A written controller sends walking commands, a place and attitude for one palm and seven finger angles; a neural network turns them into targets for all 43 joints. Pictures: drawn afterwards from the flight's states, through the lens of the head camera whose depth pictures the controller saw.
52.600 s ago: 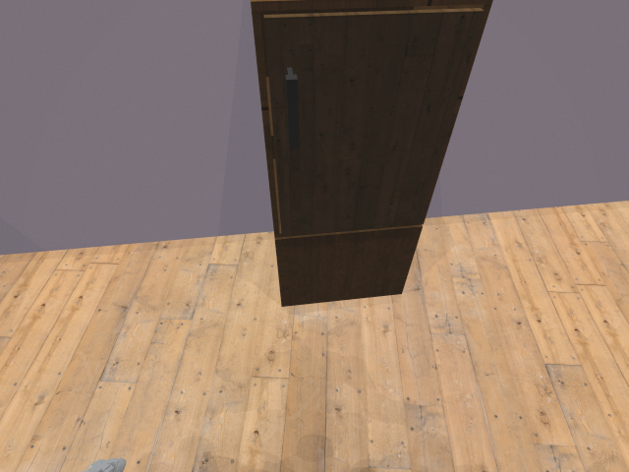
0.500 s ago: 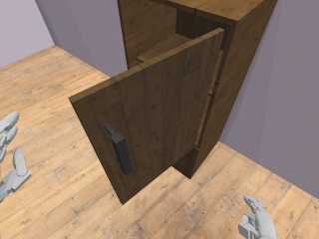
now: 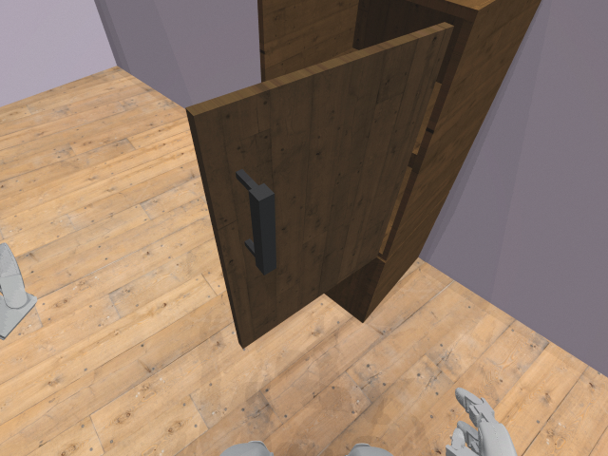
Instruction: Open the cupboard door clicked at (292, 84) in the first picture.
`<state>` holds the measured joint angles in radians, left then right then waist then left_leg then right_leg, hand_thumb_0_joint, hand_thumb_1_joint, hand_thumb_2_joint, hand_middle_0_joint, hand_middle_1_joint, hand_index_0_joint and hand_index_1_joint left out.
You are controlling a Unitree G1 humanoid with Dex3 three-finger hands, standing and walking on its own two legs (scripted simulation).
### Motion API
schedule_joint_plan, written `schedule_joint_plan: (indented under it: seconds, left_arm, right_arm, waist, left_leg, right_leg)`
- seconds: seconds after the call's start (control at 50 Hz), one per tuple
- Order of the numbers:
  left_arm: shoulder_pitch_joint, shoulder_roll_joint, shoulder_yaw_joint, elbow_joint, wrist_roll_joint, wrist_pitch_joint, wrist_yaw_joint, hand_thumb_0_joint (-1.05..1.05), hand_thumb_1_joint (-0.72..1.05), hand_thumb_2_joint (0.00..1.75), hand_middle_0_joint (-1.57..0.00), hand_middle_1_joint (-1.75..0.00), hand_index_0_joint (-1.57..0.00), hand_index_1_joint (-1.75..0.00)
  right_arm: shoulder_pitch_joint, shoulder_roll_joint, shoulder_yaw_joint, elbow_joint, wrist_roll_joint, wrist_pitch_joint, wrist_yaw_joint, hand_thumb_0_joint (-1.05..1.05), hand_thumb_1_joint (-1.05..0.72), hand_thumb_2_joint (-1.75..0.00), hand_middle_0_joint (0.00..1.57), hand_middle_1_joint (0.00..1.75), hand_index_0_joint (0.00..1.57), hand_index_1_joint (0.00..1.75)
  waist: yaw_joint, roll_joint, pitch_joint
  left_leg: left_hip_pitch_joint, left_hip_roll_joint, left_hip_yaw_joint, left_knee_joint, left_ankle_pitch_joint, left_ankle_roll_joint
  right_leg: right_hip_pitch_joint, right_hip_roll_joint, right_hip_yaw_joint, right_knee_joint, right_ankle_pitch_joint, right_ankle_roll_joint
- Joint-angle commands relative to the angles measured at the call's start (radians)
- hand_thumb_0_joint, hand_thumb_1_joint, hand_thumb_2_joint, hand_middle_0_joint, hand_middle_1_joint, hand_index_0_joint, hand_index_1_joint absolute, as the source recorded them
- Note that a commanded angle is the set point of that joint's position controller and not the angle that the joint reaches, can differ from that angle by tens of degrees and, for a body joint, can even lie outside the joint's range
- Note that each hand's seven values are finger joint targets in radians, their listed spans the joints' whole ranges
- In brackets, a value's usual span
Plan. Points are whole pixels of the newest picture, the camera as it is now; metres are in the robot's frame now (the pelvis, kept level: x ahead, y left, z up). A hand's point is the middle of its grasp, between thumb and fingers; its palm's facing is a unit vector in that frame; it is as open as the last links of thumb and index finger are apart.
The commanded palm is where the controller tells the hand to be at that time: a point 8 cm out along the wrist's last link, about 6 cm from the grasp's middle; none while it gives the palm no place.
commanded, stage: step back with the hand held close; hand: left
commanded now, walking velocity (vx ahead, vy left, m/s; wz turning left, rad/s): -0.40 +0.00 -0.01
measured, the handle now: (255, 224) +0.39 +0.09 +0.09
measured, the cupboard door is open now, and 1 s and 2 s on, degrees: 79 79 79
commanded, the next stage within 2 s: stop stepping back and stand still in 0.70 s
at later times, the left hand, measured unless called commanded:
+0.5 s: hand out of the picture +0.12 +0.28 +0.19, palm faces +0.36 -0.80 -0.47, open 7.4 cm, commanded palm +0.06 +0.32 +0.20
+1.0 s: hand out of the picture -0.02 +0.24 +0.18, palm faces +0.32 -0.83 -0.46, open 7.4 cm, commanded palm -0.08 +0.28 +0.20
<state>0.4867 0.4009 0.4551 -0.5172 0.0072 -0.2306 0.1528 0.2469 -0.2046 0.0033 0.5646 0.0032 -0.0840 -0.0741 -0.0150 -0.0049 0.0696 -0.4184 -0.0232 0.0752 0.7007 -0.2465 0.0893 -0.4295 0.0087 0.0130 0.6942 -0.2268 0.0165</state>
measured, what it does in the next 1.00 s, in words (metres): walks backwards: right foot, then left foot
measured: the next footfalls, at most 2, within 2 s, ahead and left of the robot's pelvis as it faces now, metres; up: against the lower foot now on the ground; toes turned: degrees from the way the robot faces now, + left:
right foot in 0.06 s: +0.05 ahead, -0.13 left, +0.00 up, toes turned +2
left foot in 0.34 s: +0.01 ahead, +0.11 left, +0.00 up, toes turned -1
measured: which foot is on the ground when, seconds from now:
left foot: down 0.00-0.16, up 0.18-0.32, down 0.34-0.76, up 0.78-1.00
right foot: up 0.00-0.04, down 0.06-0.34, up 0.36-0.72, down 0.74-1.00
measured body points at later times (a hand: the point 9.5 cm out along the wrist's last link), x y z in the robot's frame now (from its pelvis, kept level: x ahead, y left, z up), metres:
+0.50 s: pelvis -0.09 +0.02 +0.03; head -0.05 +0.06 +0.47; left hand +0.10 +0.32 +0.22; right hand +0.09 -0.21 -0.04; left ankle -0.03 +0.11 -0.71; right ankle -0.13 -0.11 -0.65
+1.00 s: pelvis -0.25 +0.00 +0.02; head -0.24 +0.01 +0.47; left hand -0.04 +0.28 +0.20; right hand -0.13 -0.28 -0.05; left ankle -0.25 +0.10 -0.70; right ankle -0.30 -0.10 -0.71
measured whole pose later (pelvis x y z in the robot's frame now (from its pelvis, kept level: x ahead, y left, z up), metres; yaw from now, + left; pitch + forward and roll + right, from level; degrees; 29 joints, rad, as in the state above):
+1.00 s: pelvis -0.25 +0.00 +0.02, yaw -5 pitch +2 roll +0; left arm 0.56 0.42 0.40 -0.50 -0.04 -0.15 0.16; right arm 0.25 -0.25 0.00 0.63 0.01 -0.08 -0.08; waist -0.02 -0.04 -0.03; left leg -0.30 -0.01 0.06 0.60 -0.29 0.01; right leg -0.18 0.02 -0.03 0.46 -0.31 -0.03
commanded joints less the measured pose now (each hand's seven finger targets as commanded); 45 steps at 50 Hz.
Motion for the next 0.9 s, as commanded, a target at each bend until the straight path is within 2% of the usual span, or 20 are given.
schedule_joint_plan:
  seconds: [0.0,0.06,0.08,0.14,0.18,0.24,0.28,0.3,0.34,0.42,0.56,0.66,0.7,0.72,0.74,0.76,0.78,0.8,0.84,0.88]
  left_arm:
    - [-0.034,0.171,0.135,-0.198,-0.004,-0.073,0.022,0.0,0.9,0.9,-0.2,-0.3,-0.2,-0.3]
    - [-0.025,0.149,0.095,-0.187,-0.028,-0.079,0.01,0.0,0.9,0.9,-0.2,-0.3,-0.2,-0.3]
    - [-0.024,0.157,0.091,-0.184,-0.03,-0.083,0.012,0.0,0.9,0.9,-0.2,-0.3,-0.2,-0.3]
    - [-0.014,0.206,0.094,-0.199,-0.039,-0.061,0.014,0.0,0.9,0.9,-0.2,-0.3,-0.2,-0.3]
    - [0.029,0.223,0.121,-0.193,-0.036,-0.047,0.02,0.0,0.9,0.9,-0.2,-0.3,-0.2,-0.3]
    - [0.06,0.228,0.145,-0.215,-0.027,-0.034,0.025,0.0,0.9,0.9,-0.2,-0.3,-0.2,-0.3]
    - [0.063,0.241,0.151,-0.24,-0.03,-0.035,0.027,0.0,0.9,0.9,-0.2,-0.3,-0.2,-0.3]
    - [0.052,0.238,0.154,-0.295,-0.034,-0.048,0.022,0.0,0.9,0.9,-0.2,-0.3,-0.2,-0.3]
    - [0.111,0.245,0.184,-0.287,-0.046,-0.065,0.013,0.0,0.9,0.9,-0.2,-0.3,-0.2,-0.3]
    - [0.086,0.159,0.09,-0.31,-0.054,-0.055,0.017,0.0,0.9,0.9,-0.2,-0.3,-0.2,-0.3]
    - [0.021,0.186,0.072,-0.269,-0.071,0.014,0.016,0.0,0.9,0.9,-0.2,-0.3,-0.2,-0.3]
    - [0.087,0.226,0.117,-0.297,-0.106,0.008,0.008,0.0,0.9,0.9,-0.2,-0.3,-0.2,-0.3]
    - [0.086,0.271,0.144,-0.314,-0.114,-0.017,-0.005,0.0,0.9,0.9,-0.2,-0.3,-0.2,-0.3]
    - [0.086,0.344,0.198,-0.298,-0.104,-0.035,0.0,0.0,0.9,0.9,-0.2,-0.3,-0.2,-0.3]
    - [0.075,0.346,0.211,-0.239,-0.09,-0.036,0.007,0.0,0.9,0.9,-0.2,-0.3,-0.2,-0.3]
    - [0.079,0.25,0.117,-0.179,-0.074,-0.016,0.0,0.0,0.9,0.9,-0.2,-0.3,-0.2,-0.3]
    - [0.072,0.268,0.14,-0.177,-0.061,-0.003,-0.002,0.0,0.9,0.9,-0.2,-0.3,-0.2,-0.3]
    - [0.103,0.238,0.127,-0.161,-0.051,0.012,0.001,0.0,0.9,0.9,-0.2,-0.3,-0.2,-0.3]
    - [0.069,0.214,0.099,-0.141,-0.044,0.028,0.016,0.0,0.9,0.9,-0.2,-0.3,-0.2,-0.3]
    - [0.006,0.225,0.092,-0.16,-0.046,0.03,0.029,0.0,0.9,0.9,-0.2,-0.3,-0.2,-0.3]
  right_arm:
    - [-0.118,-0.142,-0.064,-0.152,-0.009,-0.08,-0.01,0.0,-0.9,-0.9,0.2,0.3,0.2,0.3]
    - [-0.111,-0.141,-0.065,-0.115,-0.013,-0.095,0.008,0.0,-0.9,-0.9,0.2,0.3,0.2,0.3]
    - [-0.108,-0.135,-0.067,-0.102,-0.013,-0.093,0.008,0.0,-0.9,-0.9,0.2,0.3,0.2,0.3]
    - [-0.112,-0.116,-0.074,-0.106,0.006,-0.074,0.013,0.0,-0.9,-0.9,0.2,0.3,0.2,0.3]
    - [-0.137,-0.099,-0.07,-0.101,0.0,-0.049,0.017,0.0,-0.9,-0.9,0.2,0.3,0.2,0.3]
    - [-0.154,-0.079,-0.044,-0.113,0.001,-0.019,0.005,0.0,-0.9,-0.9,0.2,0.3,0.2,0.3]
    - [-0.162,-0.099,-0.057,-0.097,0.004,-0.018,-0.014,0.0,-0.9,-0.9,0.2,0.3,0.2,0.3]
    - [-0.164,-0.128,-0.064,-0.114,0.001,-0.027,-0.017,0.0,-0.9,-0.9,0.2,0.3,0.2,0.3]
    - [-0.125,-0.115,-0.087,-0.121,-0.009,-0.064,-0.006,0.0,-0.9,-0.9,0.2,0.3,0.2,0.3]
    - [-0.091,-0.122,-0.089,-0.057,-0.009,-0.118,0.017,0.0,-0.9,-0.9,0.2,0.3,0.2,0.3]
    - [-0.144,-0.121,-0.062,-0.047,-0.02,-0.116,0.013,0.0,-0.9,-0.9,0.2,0.3,0.2,0.3]
    - [-0.175,-0.116,-0.046,-0.071,-0.022,-0.095,0.019,0.0,-0.9,-0.9,0.2,0.3,0.2,0.3]
    - [-0.18,-0.1,-0.041,-0.087,-0.014,-0.069,0.024,0.0,-0.9,-0.9,0.2,0.3,0.2,0.3]
    - [-0.169,-0.094,-0.04,-0.082,-0.01,-0.058,0.021,0.0,-0.9,-0.9,0.2,0.3,0.2,0.3]
    - [-0.18,-0.096,-0.038,-0.082,-0.019,-0.06,0.021,0.0,-0.9,-0.9,0.2,0.3,0.2,0.3]
    - [-0.167,-0.097,-0.046,-0.066,-0.004,-0.06,0.019,0.0,-0.9,-0.9,0.2,0.3,0.2,0.3]
    - [-0.195,-0.088,-0.041,-0.091,0.005,-0.059,0.017,0.0,-0.9,-0.9,0.2,0.3,0.2,0.3]
    - [-0.18,-0.053,-0.016,-0.093,0.007,-0.042,0.006,0.0,-0.9,-0.9,0.2,0.3,0.2,0.3]
    - [-0.189,-0.077,-0.007,-0.1,0.007,-0.031,-0.015,0.0,-0.9,-0.9,0.2,0.3,0.2,0.3]
    - [-0.174,-0.104,-0.019,-0.097,0.006,-0.04,-0.023,0.0,-0.9,-0.9,0.2,0.3,0.2,0.3]
  waist:
    - [0.019,0.133,-0.072]
    - [0.01,0.064,-0.086]
    - [0.002,0.037,-0.122]
    - [0.006,-0.14,-0.228]
    - [0.017,-0.133,-0.193]
    - [0.009,-0.109,-0.181]
    - [-0.002,-0.002,-0.18]
    - [0.016,0.173,-0.214]
    - [0.021,0.304,-0.304]
    - [0.007,0.187,-0.26]
    - [0.007,0.214,-0.228]
    - [0.04,0.219,-0.256]
    - [0.035,0.064,-0.219]
    - [0.042,-0.141,-0.19]
    - [0.067,-0.177,-0.151]
    - [0.044,-0.263,-0.173]
    - [0.039,-0.266,-0.227]
    - [0.015,-0.186,-0.215]
    - [0.01,-0.08,-0.168]
    - [0.01,-0.112,-0.136]
  left_leg:
    - [-0.364,0.31,-0.329,-0.457,-0.382,0.072]
    - [-0.098,0.224,-0.258,-0.318,-0.119,0.004]
    - [0.01,0.173,-0.202,-0.237,0.018,-0.029]
    - [0.137,0.028,-0.078,0.09,-0.132,-0.095]
    - [0.035,0.012,-0.116,0.291,-0.203,-0.098]
    - [0.045,0.034,-0.089,0.028,-0.17,-0.102]
    - [0.111,0.049,-0.079,-0.265,0.041,-0.097]
    - [0.088,0.18,-0.229,-0.377,0.279,-0.048]
    - [0.102,0.349,-0.329,-0.398,0.528,0.047]
    - [0.356,0.332,-0.245,-0.305,0.829,0.057]
    - [0.234,0.306,-0.239,-0.499,0.24,0.047]
    - [0.129,0.228,-0.167,-0.537,-0.013,-0.028]
    - [0.173,0.136,-0.1,-0.33,-0.018,-0.085]
    - [0.172,0.066,-0.027,-0.063,-0.085,-0.126]
    - [0.064,0.008,-0.033,0.222,-0.226,-0.141]
    - [-0.087,-0.042,-0.088,0.363,-0.269,-0.132]
    - [-0.143,-0.014,-0.094,0.395,-0.263,-0.125]
    - [-0.111,0.016,-0.06,0.353,-0.19,-0.128]
    - [-0.015,0.021,-0.023,0.2,-0.124,-0.114]
    - [0.045,0.031,-0.022,0.072,-0.102,-0.097]
  right_leg:
    - [0.382,0.03,0.032,0.151,-0.084,-0.002]
    - [0.221,-0.012,0.097,-0.132,0.014,-0.041]
    - [0.172,-0.073,0.168,-0.2,0.213,-0.064]
    - [0.031,-0.278,0.37,-0.37,0.173,-0.15]
    - [0.043,-0.348,0.397,-0.381,0.339,-0.217]
    - [0.15,-0.238,0.199,-0.266,0.587,-0.14]
    - [0.18,-0.161,0.133,-0.173,0.545,-0.069]
    - [0.204,-0.048,0.074,-0.072,0.361,-0.008]
    - [0.173,0.059,0.015,0.227,-0.215,0.009]
    - [-0.051,0.041,0.025,0.294,-0.261,0.01]
    - [0.112,0.056,-0.028,0.154,-0.279,0.011]
    - [0.349,0.055,-0.084,-0.272,-0.156,-0.028]
    - [0.263,-0.073,0.028,-0.496,-0.016,-0.061]
    - [0.111,-0.254,0.197,-0.56,0.035,-0.108]
    - [0.023,-0.384,0.297,-0.557,0.216,-0.178]
    - [0.164,-0.338,0.194,-0.43,0.645,-0.136]
    - [0.267,-0.319,0.148,-0.322,0.895,-0.111]
    - [0.307,-0.269,0.047,-0.277,0.888,-0.111]
    - [0.259,-0.243,0.067,-0.296,0.728,-0.122]
    - [0.242,-0.256,0.087,-0.324,0.542,-0.122]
